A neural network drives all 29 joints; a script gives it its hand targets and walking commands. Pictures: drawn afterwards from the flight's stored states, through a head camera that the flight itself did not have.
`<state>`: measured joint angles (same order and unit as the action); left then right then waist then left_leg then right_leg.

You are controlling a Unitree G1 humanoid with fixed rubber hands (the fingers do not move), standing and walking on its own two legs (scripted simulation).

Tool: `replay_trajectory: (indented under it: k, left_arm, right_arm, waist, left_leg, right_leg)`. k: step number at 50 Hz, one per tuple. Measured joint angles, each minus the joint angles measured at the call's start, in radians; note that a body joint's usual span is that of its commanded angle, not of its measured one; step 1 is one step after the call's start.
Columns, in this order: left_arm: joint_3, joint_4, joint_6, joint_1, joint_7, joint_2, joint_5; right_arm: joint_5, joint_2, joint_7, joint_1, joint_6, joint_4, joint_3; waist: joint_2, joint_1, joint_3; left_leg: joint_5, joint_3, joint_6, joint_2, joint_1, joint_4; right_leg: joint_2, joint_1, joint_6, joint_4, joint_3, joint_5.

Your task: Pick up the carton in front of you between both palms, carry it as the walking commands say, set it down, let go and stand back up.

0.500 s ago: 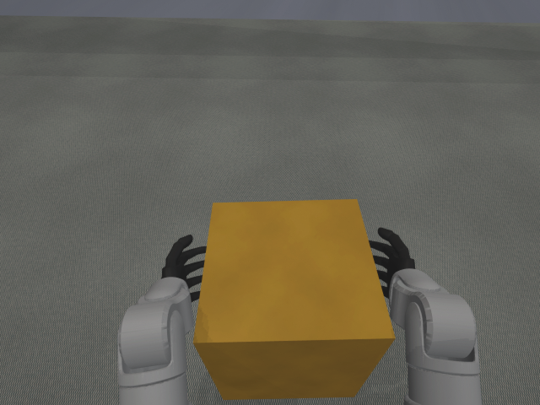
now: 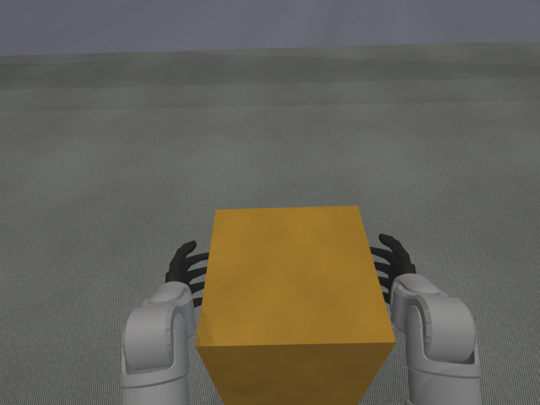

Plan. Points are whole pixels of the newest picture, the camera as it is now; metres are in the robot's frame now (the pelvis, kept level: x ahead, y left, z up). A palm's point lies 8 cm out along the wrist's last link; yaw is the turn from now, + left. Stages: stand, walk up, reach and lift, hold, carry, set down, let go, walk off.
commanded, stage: carry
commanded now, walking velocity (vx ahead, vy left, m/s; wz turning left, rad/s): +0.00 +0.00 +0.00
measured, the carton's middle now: (288, 310) +0.28 +0.00 +0.02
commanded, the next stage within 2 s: hold in 1.52 s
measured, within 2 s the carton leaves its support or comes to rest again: neither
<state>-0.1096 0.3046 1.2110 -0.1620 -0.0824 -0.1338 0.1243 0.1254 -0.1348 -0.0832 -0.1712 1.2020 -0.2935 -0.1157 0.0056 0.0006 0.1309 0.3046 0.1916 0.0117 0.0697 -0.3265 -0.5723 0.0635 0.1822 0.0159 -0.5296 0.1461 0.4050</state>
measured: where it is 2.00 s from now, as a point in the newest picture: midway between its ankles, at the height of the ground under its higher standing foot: outside the picture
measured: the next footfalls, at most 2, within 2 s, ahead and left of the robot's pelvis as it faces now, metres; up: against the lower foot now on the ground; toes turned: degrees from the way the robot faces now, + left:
none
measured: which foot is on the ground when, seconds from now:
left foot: down 0.00-1.00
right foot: down 0.00-1.00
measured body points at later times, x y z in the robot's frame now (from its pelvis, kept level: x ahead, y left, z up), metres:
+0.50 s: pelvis -0.04 +0.00 +0.00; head -0.07 +0.00 +0.45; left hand +0.23 +0.15 +0.07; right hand +0.23 -0.16 +0.08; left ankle -0.01 +0.11 -0.73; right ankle -0.09 -0.11 -0.73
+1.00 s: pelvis -0.07 -0.01 +0.00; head -0.09 +0.00 +0.45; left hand +0.23 +0.14 +0.03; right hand +0.23 -0.16 +0.03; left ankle -0.01 +0.11 -0.73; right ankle -0.09 -0.11 -0.73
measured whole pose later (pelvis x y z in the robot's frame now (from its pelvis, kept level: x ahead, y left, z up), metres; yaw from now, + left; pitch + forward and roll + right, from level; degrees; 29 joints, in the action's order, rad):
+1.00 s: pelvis -0.07 -0.01 +0.00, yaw +0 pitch +2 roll +0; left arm -0.16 -0.17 0.76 -0.20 -0.01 -0.14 0.25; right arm 0.25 -0.14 -0.01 -0.21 0.75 0.19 -0.18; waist 0.00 0.00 0.11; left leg 0.17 0.18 0.02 0.08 -0.36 -0.50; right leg 0.05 0.24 -0.01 -0.52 0.16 0.31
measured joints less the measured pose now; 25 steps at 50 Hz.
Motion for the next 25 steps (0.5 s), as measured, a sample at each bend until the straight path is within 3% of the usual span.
replay_trajectory:
  k: [16,25]
  left_arm:
    - [0.004,-0.014,0.009,0.009,0.001,0.001,0.003]
    - [0.011,-0.082,-0.043,0.032,0.015,0.004,0.02]
  right_arm:
    - [0.004,0.001,0.001,0.01,0.009,0.011,0.003]
    - [0.021,0.004,0.016,0.033,-0.041,0.078,0.009]
  waist:
    - [-0.002,0.0,0.003]
    - [-0.003,0.0,0.005]
  left_leg:
    - [-0.046,-0.001,0.002,0.005,0.009,0.027]
    - [-0.083,-0.002,0.004,0.007,0.005,0.054]
  right_leg:
    - [-0.005,0.0,-0.01,0.006,0.006,-0.032]
    - [-0.009,0.01,-0.016,0.019,0.007,-0.061]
